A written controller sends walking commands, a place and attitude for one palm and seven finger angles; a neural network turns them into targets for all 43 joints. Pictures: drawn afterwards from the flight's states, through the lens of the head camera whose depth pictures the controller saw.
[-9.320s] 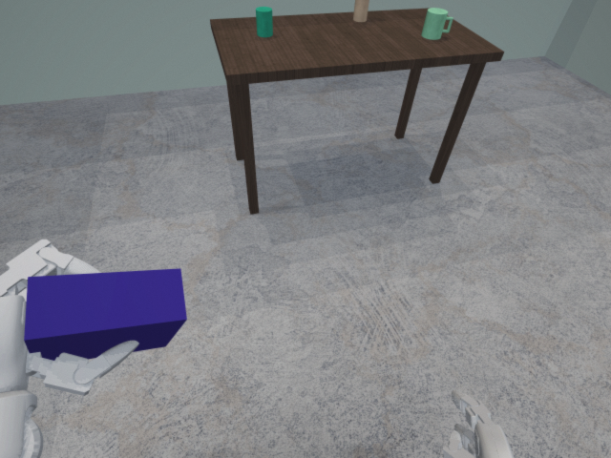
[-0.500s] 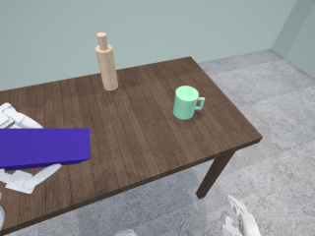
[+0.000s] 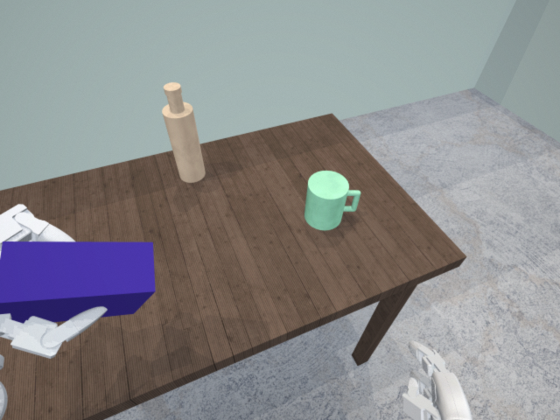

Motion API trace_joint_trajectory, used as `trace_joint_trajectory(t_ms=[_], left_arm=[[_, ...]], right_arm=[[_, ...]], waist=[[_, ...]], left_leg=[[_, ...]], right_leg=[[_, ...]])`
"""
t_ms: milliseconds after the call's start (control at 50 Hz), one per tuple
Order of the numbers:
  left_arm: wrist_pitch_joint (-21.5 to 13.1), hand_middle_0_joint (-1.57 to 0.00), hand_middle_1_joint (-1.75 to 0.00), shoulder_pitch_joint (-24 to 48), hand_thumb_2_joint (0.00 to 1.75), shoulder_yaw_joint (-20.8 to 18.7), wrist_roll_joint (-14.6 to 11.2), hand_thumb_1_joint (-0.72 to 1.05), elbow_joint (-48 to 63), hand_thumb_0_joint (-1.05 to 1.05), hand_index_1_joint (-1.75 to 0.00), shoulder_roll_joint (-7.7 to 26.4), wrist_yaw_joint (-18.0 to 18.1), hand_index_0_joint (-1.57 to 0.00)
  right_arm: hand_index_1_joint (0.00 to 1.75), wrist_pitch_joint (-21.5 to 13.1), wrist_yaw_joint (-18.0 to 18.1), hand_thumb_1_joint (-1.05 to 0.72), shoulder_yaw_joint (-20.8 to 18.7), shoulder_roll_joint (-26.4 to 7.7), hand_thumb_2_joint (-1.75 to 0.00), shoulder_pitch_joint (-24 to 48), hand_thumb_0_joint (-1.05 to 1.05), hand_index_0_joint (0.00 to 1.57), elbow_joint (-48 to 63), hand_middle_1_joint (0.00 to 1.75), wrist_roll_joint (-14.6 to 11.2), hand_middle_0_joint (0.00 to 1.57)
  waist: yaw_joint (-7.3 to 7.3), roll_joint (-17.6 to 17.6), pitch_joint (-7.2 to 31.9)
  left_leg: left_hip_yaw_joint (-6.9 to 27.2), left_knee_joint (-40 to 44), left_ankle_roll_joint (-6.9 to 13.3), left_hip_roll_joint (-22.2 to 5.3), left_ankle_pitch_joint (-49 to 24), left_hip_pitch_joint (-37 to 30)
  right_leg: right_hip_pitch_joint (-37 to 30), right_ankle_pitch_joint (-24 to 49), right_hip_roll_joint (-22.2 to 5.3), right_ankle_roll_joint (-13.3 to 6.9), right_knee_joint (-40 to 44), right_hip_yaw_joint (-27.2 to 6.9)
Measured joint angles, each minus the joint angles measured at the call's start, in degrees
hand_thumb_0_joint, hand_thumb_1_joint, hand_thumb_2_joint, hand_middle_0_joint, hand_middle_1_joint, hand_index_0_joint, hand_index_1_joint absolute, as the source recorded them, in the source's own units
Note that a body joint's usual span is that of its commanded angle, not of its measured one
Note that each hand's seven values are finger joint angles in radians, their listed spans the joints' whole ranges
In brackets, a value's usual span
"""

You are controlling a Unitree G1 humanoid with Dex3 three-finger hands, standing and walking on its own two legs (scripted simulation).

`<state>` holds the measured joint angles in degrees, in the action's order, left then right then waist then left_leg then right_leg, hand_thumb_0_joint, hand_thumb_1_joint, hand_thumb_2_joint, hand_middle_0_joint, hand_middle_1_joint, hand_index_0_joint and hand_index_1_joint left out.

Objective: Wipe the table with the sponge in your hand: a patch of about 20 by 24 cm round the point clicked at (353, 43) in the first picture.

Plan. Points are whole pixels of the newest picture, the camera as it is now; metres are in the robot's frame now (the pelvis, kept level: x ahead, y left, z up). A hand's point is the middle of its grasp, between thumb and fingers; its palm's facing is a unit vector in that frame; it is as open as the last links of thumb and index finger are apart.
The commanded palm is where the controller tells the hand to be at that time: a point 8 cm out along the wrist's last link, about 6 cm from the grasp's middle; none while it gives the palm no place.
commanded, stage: come to a stop and stand still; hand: left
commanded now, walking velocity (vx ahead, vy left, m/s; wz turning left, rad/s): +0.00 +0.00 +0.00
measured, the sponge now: (102, 283) +0.23 +0.21 +0.15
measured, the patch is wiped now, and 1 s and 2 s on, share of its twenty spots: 0.00 0.00 0.00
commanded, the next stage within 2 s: look again from close up in 1.16 s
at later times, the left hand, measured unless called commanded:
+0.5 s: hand (37, 245) +0.24 +0.27 +0.19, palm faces +0.44 -0.81 -0.39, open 9.6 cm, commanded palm +0.16 +0.28 +0.18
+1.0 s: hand (25, 253) +0.25 +0.30 +0.16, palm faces +0.33 -0.86 -0.39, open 9.6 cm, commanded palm +0.19 +0.34 +0.18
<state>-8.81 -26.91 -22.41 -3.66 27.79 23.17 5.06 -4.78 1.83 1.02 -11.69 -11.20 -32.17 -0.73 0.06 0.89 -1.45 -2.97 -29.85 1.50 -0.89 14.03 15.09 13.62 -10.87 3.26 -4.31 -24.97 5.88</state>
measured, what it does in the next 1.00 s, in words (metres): shifts its weight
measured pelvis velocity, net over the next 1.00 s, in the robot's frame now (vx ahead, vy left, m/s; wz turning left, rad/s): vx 0.02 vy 0.06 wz -0.01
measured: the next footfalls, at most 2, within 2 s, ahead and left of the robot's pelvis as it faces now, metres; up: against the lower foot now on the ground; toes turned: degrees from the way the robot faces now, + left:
none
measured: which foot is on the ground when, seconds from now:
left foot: down 0.00-1.00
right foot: down 0.00-1.00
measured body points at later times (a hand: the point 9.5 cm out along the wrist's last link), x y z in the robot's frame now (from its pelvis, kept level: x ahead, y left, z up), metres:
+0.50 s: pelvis +0.00 +0.00 +0.00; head +0.02 +0.00 +0.45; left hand +0.21 +0.31 +0.21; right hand +0.16 -0.23 -0.08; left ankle +0.02 +0.10 -0.74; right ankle +0.03 -0.07 -0.74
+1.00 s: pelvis +0.02 +0.06 +0.00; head +0.06 +0.09 +0.45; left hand +0.23 +0.35 +0.18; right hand +0.22 -0.15 -0.06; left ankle +0.02 +0.10 -0.74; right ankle +0.03 -0.07 -0.74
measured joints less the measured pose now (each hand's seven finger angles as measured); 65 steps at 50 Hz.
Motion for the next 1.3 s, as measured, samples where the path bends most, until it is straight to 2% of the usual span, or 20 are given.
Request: trace_joint_trajectory(t_ms=[60,120,180,340,360,380,400,440,500,580,660,740,820,1000,1160,1300], left_arm=[[1.0,-0.81,-1.34,0.09,1.0,1.69,-0.12,-0.45,-0.39,0.0,-1.33,-2.96,0.89,-0.8],[1.3,-0.81,-1.34,0.11,1.0,3.42,0.21,-0.45,0.03,0.0,-1.33,-4.27,1.42,-0.8],[1.02,-0.81,-1.34,0.32,1.0,3.98,0.44,-0.45,0.36,0.0,-1.33,-3.88,1.7,-0.8],[0.32,-0.81,-1.34,-0.34,1.0,2.43,0.02,-0.45,-0.22,0.0,-1.34,-1.89,1.96,-0.8],[0.47,-0.81,-1.34,2.56,1.0,1.97,2.06,-0.45,-1.1,0.0,-1.33,-0.15,0.6,-0.8],[-1.15,-0.81,-1.34,6.89,1.0,1.02,2.92,-0.45,-3.87,0.0,-1.33,2.41,-0.66,-0.8],[-2.49,-0.81,-1.34,10.74,1.0,-0.08,2.61,-0.45,-7.09,0.0,-1.33,3.88,-1.09,-0.8],[-3.33,-0.81,-1.34,14.85,1.0,-2.06,1.48,-0.45,-11.19,0.0,-1.34,3.59,-0.72,-0.8],[-4.17,-0.81,-1.34,11.62,1.0,-2.08,-0.04,-0.45,-9.79,0.0,-1.34,0.37,0.34,-0.8],[-5.51,-0.81,-1.34,3.51,1.0,2.79,0.33,-0.45,-4.8,0.0,-1.34,-2.18,-0.8,-0.8],[-5.8,-0.81,-1.34,1.62,1.0,4.04,1.12,-0.45,-3.66,0.0,-1.34,-0.96,-1.78,-0.8],[-5.4,-0.81,-1.34,3.66,1.0,1.7,1.16,-0.45,-3.44,0.0,-1.34,0.19,-1.25,-0.8],[-5.38,-0.81,-1.34,4.88,1.0,0.13,0.99,-0.45,-1.31,-0.01,-1.34,-0.14,-0.38,-0.8],[-4.54,-0.81,-1.34,3.92,1.01,1.39,1.71,-0.45,0.56,0.0,-1.34,-0.32,-0.73,-0.8],[-3.37,-0.81,-1.34,3.62,1.01,1.53,1.58,-0.45,0.95,0.0,-1.34,-0.75,-0.27,-0.8],[-3.74,-0.81,-1.34,2.43,1.01,1.52,1.16,-0.45,1.17,0.0,-1.34,-1.02,0.15,-0.8]], right_arm=[[0.3,0.03,0.48,-0.91,-0.39,-0.88,-0.9,-0.79,0.01,0.21,-0.79,0.3,0.04,0.2],[0.3,0.05,1.09,-0.91,-0.66,-1.34,-0.9,-1.27,0.01,0.21,-1.58,0.3,0.12,0.2],[0.3,-0.04,1.49,-0.91,-0.88,-1.37,-0.9,-1.42,0.01,0.21,-1.85,0.3,0.17,0.2],[0.3,-0.29,1.35,-0.91,-0.79,-0.93,-0.9,-1.1,0.01,0.2,-1.39,0.3,-0.12,0.2],[0.3,-1.29,1.43,-0.91,-1.31,-0.81,-0.9,-1.85,0.01,0.2,-1.12,0.3,0.14,0.2],[0.3,-2.18,1.43,-0.91,-1.46,-0.61,-0.9,-2.4,0.01,0.2,-1.4,0.3,0.25,0.2],[0.3,-2.3,0.96,-0.91,-1.4,-0.53,-0.9,-2.42,0.01,0.2,-1.68,0.3,-0.06,0.2],[0.3,-2.26,-0.12,-0.91,-1.06,-0.97,-0.9,-2.17,0.01,0.2,-1.57,0.3,-0.55,0.2],[0.3,-2.92,-1.37,-0.91,-0.79,-1.58,-0.9,-2.09,0.01,0.21,-1.15,0.3,-1.05,0.2],[0.3,-3.71,-1.09,-0.91,-0.49,-1.04,-0.9,-2.89,0.01,0.21,-1.38,0.3,-0.79,0.2],[0.3,-4.15,-0.21,-0.91,0.28,-0.03,-0.9,-3.29,0.01,0.21,-1.84,0.3,-0.36,0.2],[0.3,-4.76,-0.15,-0.91,0.75,0.55,-0.9,-2.51,0.01,0.21,-1.93,0.3,-0.12,0.2],[0.3,-5.34,-0.82,-0.91,0.89,0.91,-0.9,-0.91,0.01,0.21,-1.66,0.3,0.08,0.2],[0.3,-3.73,-1.59,-0.91,0.97,2.18,-0.9,1.84,0.01,0.21,1.23,0.3,0.48,0.2],[0.3,-2.34,-1.55,-0.9,1.39,2.06,-0.9,1.11,0.01,0.21,1.7,0.3,0.58,0.2],[0.3,-1.43,-0.94,-0.9,0.92,1.1,-0.9,-0.19,0.01,0.21,0.41,0.3,0.16,0.2]], waist=[[-0.14,0.07,0.95],[-0.16,-0.35,1.23],[-0.03,-0.74,1.06],[0.5,-0.37,0.83],[-0.73,-0.22,0.22],[-1.89,-0.52,-0.13],[-2.61,-0.83,-0.48],[-2.93,-0.45,-0.86],[-1.91,0.63,-0.84],[-1.04,0.05,-0.65],[-1.19,-1.97,-1.61],[-1.75,-3.12,-2.92],[-2.0,-3.66,-3.35],[-1.93,-4.43,-2.98],[-2.19,-3.63,-3.91],[-1.63,-2.36,-3.56]], left_leg=[[-0.03,0.39,-0.24,-0.15,-0.06,-0.18],[0.01,1.21,-0.34,-0.13,-0.43,-0.64],[-0.02,2.2,-0.47,-0.1,-0.94,-1.12],[-0.44,3.86,-0.57,-0.16,-1.68,-1.89],[-0.3,3.34,-0.57,-0.51,-1.56,-1.55],[-0.11,2.93,-0.56,-0.61,-1.59,-0.86],[-0.12,2.85,-0.6,-0.51,-1.78,-0.54],[-0.56,2.49,-0.45,-0.42,-1.79,-0.23],[-1.69,2.8,0.27,-0.13,-1.51,-0.68],[-2.44,3.8,1.16,0.7,-1.38,-1.31],[-2.11,4.19,1.87,1.69,-1.27,-1.53],[-1.79,3.98,2.55,2.5,-0.84,-1.74],[-1.91,3.82,3.18,3.18,-0.27,-2.17],[-2.89,4.15,4.38,4.92,0.32,-3.05],[-2.56,4.03,4.24,4.83,0.18,-2.87],[-1.87,3.69,3.5,3.96,0.03,-2.34]], right_leg=[[-0.09,-0.04,0.18,-0.1,0.25,-0.06],[-0.42,0.13,0.2,-0.12,0.77,-0.06],[-0.75,0.49,0.22,-0.18,1.47,-0.1],[-1.34,1.35,0.38,-0.14,3.04,-0.58],[-1.46,1.53,0.65,0.56,3.37,-0.45],[-1.0,1.73,0.73,0.91,3.36,-0.23],[-0.49,1.8,0.61,0.71,2.93,-0.2],[0.14,1.72,0.47,0.42,2.17,-0.58],[0.12,1.7,0.18,1.26,2.21,-1.72],[-0.05,1.52,-0.56,1.79,2.45,-2.51],[-0.09,0.84,-1.51,2.27,1.95,-2.21],[-0.35,0.14,-2.32,3.0,1.41,-1.91],[-0.75,-0.41,-2.99,3.82,1.13,-2.08],[-0.23,-2.2,-4.73,4.88,-1.34,-3.15],[-0.67,-1.59,-4.67,5.05,-0.41,-2.8],[-1.48,-0.1,-3.79,4.95,1.92,-2.05]])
